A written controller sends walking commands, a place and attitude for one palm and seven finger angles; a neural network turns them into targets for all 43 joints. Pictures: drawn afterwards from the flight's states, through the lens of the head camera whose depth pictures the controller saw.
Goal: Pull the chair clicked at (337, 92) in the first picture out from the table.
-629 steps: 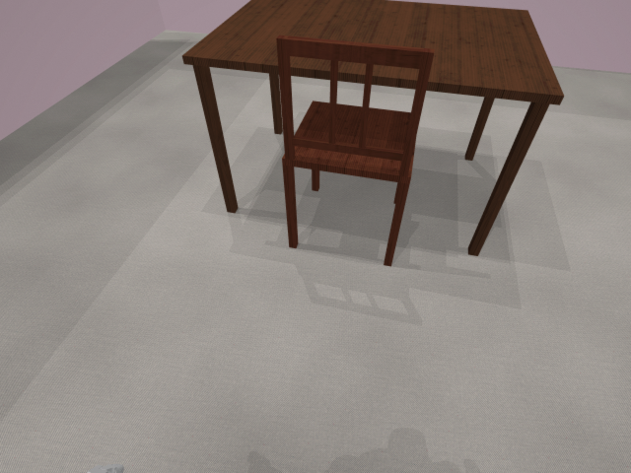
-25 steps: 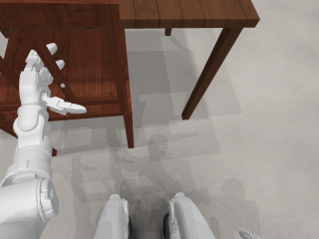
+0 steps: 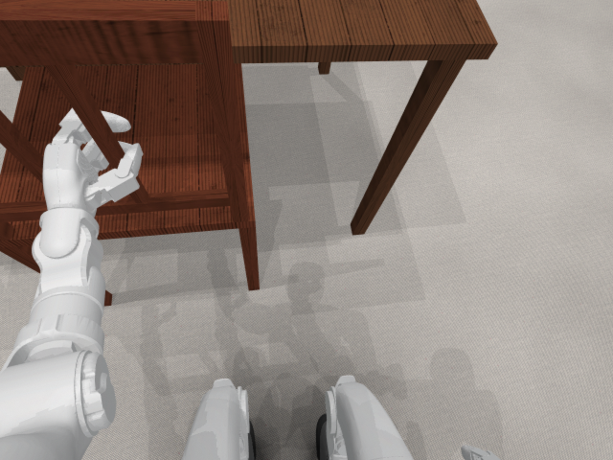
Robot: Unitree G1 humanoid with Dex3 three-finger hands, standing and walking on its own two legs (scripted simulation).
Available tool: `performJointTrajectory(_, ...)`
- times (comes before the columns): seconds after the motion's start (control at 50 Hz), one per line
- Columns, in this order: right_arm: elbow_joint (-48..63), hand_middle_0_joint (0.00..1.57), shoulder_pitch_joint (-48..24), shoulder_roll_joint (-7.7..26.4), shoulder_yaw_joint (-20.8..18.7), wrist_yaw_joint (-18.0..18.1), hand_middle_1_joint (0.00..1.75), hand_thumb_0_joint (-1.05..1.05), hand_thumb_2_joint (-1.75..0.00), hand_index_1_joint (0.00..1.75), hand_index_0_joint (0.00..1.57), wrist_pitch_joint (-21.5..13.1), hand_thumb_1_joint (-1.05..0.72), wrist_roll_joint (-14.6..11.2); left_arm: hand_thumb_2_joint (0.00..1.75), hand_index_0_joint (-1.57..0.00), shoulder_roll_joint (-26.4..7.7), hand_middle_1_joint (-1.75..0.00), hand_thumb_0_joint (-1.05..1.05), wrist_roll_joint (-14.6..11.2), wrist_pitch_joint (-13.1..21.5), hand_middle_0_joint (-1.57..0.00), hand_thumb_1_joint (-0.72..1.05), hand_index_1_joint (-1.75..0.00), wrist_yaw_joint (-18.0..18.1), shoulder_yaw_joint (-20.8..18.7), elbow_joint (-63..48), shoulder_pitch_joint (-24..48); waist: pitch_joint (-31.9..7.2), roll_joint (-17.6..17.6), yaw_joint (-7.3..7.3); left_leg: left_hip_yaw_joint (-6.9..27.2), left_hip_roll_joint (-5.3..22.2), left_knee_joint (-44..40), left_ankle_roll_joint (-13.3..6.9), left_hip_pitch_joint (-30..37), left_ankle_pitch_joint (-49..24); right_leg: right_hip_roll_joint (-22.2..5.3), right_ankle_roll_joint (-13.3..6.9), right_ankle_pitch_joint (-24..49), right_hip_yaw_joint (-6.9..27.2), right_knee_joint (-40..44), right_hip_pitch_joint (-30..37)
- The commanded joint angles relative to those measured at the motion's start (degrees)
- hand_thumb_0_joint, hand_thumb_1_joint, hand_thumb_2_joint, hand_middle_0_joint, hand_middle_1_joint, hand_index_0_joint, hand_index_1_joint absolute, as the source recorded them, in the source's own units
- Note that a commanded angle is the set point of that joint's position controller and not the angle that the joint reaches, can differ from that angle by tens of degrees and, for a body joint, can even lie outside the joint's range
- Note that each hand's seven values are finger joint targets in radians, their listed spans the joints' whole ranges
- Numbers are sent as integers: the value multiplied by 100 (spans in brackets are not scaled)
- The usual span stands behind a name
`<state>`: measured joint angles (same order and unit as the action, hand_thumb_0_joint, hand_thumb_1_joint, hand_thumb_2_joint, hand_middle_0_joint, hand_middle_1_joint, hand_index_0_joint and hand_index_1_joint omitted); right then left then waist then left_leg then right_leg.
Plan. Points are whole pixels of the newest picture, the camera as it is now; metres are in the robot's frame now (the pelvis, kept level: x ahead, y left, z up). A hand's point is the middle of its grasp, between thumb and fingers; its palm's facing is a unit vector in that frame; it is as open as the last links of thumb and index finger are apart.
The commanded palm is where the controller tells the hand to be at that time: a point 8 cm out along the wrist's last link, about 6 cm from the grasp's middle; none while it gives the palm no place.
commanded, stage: hook a spindle and tug to test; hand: left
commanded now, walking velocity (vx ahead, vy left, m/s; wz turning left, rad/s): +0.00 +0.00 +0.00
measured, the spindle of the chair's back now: (22, 149) +0.50 +0.33 +0.04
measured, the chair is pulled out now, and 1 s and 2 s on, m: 0.00 0.05 0.21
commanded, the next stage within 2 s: step backward, pulling the chair out in 0.64 s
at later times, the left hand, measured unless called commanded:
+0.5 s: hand (127, 184) +0.45 +0.20 +0.03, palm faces +0.09 -1.00 -0.03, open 5.3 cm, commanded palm +0.41 +0.24 +0.03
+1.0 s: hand (133, 191) +0.43 +0.19 +0.05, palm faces +0.20 -0.98 -0.10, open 5.1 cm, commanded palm +0.41 +0.23 +0.04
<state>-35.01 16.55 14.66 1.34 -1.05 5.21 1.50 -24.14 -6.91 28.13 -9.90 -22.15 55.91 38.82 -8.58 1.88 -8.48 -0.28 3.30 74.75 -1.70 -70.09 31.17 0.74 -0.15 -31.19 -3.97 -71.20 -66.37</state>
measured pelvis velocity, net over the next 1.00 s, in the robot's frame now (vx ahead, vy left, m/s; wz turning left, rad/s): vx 0.03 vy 0.01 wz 0.03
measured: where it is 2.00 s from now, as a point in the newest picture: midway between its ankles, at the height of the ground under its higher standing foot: outside the picture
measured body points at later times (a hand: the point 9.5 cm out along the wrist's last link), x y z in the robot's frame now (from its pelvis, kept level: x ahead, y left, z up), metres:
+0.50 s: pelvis +0.02 +0.00 +0.01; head +0.16 +0.02 +0.44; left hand +0.44 +0.26 +0.03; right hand +0.09 -0.26 -0.11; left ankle +0.03 +0.10 -0.62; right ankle +0.02 -0.12 -0.62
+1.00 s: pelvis +0.03 +0.01 +0.09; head +0.13 +0.03 +0.53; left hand +0.42 +0.24 +0.06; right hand +0.10 -0.24 -0.03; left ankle +0.03 +0.10 -0.62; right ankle +0.02 -0.12 -0.61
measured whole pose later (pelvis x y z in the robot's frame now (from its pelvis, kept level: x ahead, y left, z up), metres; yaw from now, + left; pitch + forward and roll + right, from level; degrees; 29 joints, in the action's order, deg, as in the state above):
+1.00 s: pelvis +0.03 +0.01 +0.09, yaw +2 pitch +16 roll -2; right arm -33.8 17.0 12.5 2.6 4.4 8.3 -2.2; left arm -15.0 -4.8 13.6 5.0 -11.6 58.2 31.2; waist -3.8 0.6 -5.8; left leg -1.6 1.7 46.6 -1.9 -40.8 21.5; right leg 0.1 1.0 -20.3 -2.9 -43.9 -37.9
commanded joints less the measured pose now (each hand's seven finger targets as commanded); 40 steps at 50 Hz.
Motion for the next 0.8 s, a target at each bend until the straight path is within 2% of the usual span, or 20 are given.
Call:
performJointTrajectory(0.0, 329, 20, 799, 1010, -393, 92, 30, 0, -90, 30, 20, -88, -90, -19, 90, -50, -1083, -145, 0, -43, 464, -50, 90, -145, -119, -4, -1158, 1834, -2780, 586, -22, 456, -122, -864, 60, 2714, -2371, 158, -120, 1730, 121, 810, 846)
performJointTrajectory(0.06, 364, 20, 757, 997, -396, 81, 30, 0, -90, 30, 20, -56, -90, -29, 90, -50, -1004, -145, 0, -44, 447, -50, 90, -145, -127, 62, -1264, 1746, -2827, 705, 21, 447, -127, -885, 78, 2790, -2468, 146, -121, 1780, 113, 808, 843)
performJointTrajectory(0.14, 429, 20, 765, 991, -401, 72, 30, 0, -90, 30, 20, -39, -90, -35, 90, -50, -1128, -145, 0, -78, 375, -50, 90, -145, -76, -126, -1394, 1280, -2924, 577, 139, 390, -136, -898, 77, 2725, -2627, 138, -109, 1999, 131, 797, 1098)
performJointTrajectory(0.22, 516, 20, 699, 944, -411, 40, 30, 0, -90, 30, 20, -50, -90, -63, 90, -50, -926, -145, 0, -139, 342, -50, 90, -145, -77, -5, -1765, 856, -3014, 517, 171, 349, -136, -940, 70, 2788, -2840, 150, -100, 2269, 146, 825, 1317)
performJointTrajectory(0.24, 540, 20, 700, 951, -418, 36, 30, 0, -90, 30, 20, -46, -90, -67, 90, -50, -1019, -145, 0, -137, 337, -50, 90, -145, -74, -90, -1840, 656, -2992, 598, 263, 344, -127, -965, 94, 2811, -2906, 149, -111, 2278, 144, 815, 1338)
performJointTrajectory(0.28, 544, 20, 641, 918, -419, 18, 30, 0, -90, 30, 20, -66, -90, -86, 90, -50, -756, -145, 0, -182, 303, -50, 90, -145, -72, 106, -1900, 636, -2778, 451, 168, 303, -142, -975, 68, 2685, -2699, 157, -89, 2212, 155, 897, 1350)
performJointTrajectory(0.32, 540, 20, 648, 933, -424, 31, 30, 0, -90, 30, 20, -98, -90, -80, 90, -50, -850, -145, 0, -201, 330, -50, 90, -145, -62, 27, -2033, 556, -2825, 535, 206, 296, -144, -978, 75, 2734, -2810, 153, -94, 2311, 172, 873, 1384)
performJointTrajectory(0.34, 562, 20, 655, 935, -431, 31, 30, 0, -90, 30, 20, -103, -90, -84, 90, -50, -960, -145, 0, -214, 340, -50, 90, -145, -55, -101, -2091, 356, -2889, 508, 297, 303, -132, -1008, 92, 2767, -2929, 152, -105, 2374, 161, 850, 1477)
performJointTrajectory(0.36, 577, 20, 620, 903, -434, 26, 30, 0, -90, 30, 20, -122, -90, -89, 90, -50, -745, -145, 0, -229, 345, -50, 90, -145, -70, 83, -2212, 347, -2931, 512, 237, 283, -146, -1001, 81, 2793, -2941, 152, -88, 2428, 170, 865, 1495)
performJointTrajectory(0.42, 558, 20, 607, 903, -446, 34, 30, 0, -90, 30, 20, -163, -90, -105, 90, -50, -739, -145, 0, -290, 335, -50, 90, -145, -84, 36, -2296, 74, -2833, 421, 265, 267, -138, -1002, 81, 2771, -3037, 151, -84, 2537, 173, 872, 1538)
performJointTrajectory(0.44, 576, 20, 583, 902, -450, 35, 30, 0, -90, 30, 20, -179, -90, -103, 90, -50, -802, -145, 0, -296, 358, -50, 90, -145, -83, -8, -2445, 75, -2865, 585, 314, 267, -135, -1014, 100, 2821, -3073, 138, -92, 2521, 177, 858, 1532)
performJointTrajectory(0.48, 555, 20, 557, 882, -455, 34, 30, 0, -90, 30, 20, -195, -90, -119, 90, -50, -550, -145, 0, -312, 322, -50, 90, -145, -92, 180, -2361, -37, -2665, 401, 225, 268, -126, -1021, 96, 2784, -3016, 150, -81, 2479, 149, 893, 1455)
performJointTrajectory(0.56, 562, 20, 524, 890, -470, 55, 30, 0, -90, 30, 20, -241, -90, -117, 90, -50, -632, -145, 0, -311, 332, -50, 90, -145, -80, 80, -2402, -178, -2700, 376, 286, 275, -138, -1012, 108, 2759, -3034, 136, -87, 2473, 150, 848, 1484)
performJointTrajectory(0.6, 520, 20, 517, 883, -467, 63, 30, 0, -90, 30, 20, -273, -90, -108, 90, -50, -499, -145, 0, -314, 357, -50, 90, -145, -72, 237, -2556, 115, -2673, 623, 224, 302, -122, -978, 115, 2916, -3097, 129, -99, 2401, 142, 830, 1264)
performJointTrajectory(0.62, 532, 20, 510, 889, -475, 60, 30, 0, -90, 30, 20, -280, -90, -105, 90, -50, -525, -145, 0, -310, 349, -50, 90, -145, -62, 196, -2532, 50, -2751, 482, 255, 311, -127, -985, 122, 2911, -3031, 128, -89, 2357, 130, 835, 1316)
performJointTrajectory(0.68, 529, 20, 464, 881, -472, 72, 30, 0, -90, 30, 20, -310, -90, -110, 90, -50, -479, -145, 0, -293, 338, -50, 90, -145, -53, 265, -2545, 61, -2761, 529, 266, 297, -140, -969, 127, 2875, -2993, 117, -94, 2368, 152, 832, 1337)
performJointTrajectory(0.72, 462, 20, 458, 880, -462, 92, 30, 0, -90, 30, 20, -339, -90, -91, 90, -50, -387, -145, 0, -263, 371, -50, 90, -145, -18, 423, -2613, 546, -2761, 657, 149, 356, -122, -944, 134, 3016, -3023, 110, -98, 2287, 134, 809, 1100)
performJointTrajectory(0.74, 886, 20, 591, 819, -399, 253, 30, 0, -90, 30, 20, -14, -90, -365, 90, -50, -2150, -145, 0, 501, -283, -50, 90, -145, 701, 115, -3442, 1432, -4191, 1077, 594, 193, -93, -2085, 54, 4617, -2715, -275, -199, 2598, 592, 1867, 3434)
performJointTrajectory(0.76, 982, 20, 655, 703, -424, 415, 30, 0, -90, 30, 20, 6, -90, -418, 90, -50, -1577, -145, 0, 511, -655, -50, 90, -145, 1012, 441, -3446, 1358, -3889, 1168, 442, 181, -166, -2329, 43, 4881, -2862, -236, -169, 3195, 531, 2165, 3629)
performJointTrajectory(0.78, 926, 20, 591, 685, -395, 515, 30, 0, -90, 30, 20, 56, -90, -424, 90, -50, -1173, -145, 0, 562, -1022, -50, 90, -145, 1207, 664, -3009, 819, -3536, 982, 414, 218, -116, -2433, 33, 4800, -3085, -266, -137, 3520, 490, 2241, 3598)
